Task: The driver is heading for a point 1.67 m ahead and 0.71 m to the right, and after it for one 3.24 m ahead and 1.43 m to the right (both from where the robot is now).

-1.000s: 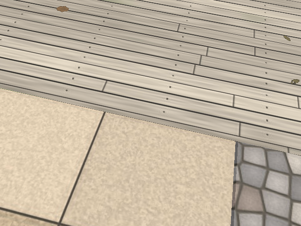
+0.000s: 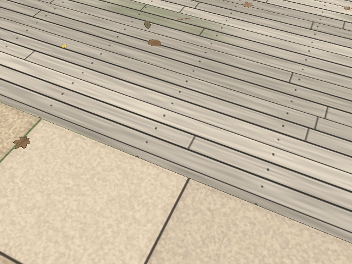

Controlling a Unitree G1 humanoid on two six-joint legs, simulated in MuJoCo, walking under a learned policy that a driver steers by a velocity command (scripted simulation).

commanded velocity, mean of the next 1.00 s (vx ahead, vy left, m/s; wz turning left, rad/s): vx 0.05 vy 0.00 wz -0.55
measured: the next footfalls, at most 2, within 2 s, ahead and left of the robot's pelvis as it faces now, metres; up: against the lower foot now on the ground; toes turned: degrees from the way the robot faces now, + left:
right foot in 0.14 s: +0.08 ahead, -0.13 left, +0.00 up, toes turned -8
left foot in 0.66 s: +0.18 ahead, +0.08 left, +0.00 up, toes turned -24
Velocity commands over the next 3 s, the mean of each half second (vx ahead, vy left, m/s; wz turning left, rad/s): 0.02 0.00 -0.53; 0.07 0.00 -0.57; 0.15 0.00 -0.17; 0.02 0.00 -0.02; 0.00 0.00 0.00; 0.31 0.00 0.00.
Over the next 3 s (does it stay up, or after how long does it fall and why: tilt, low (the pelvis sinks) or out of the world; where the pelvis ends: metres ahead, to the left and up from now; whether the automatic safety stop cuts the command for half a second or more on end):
stays up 0.40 -0.20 0.00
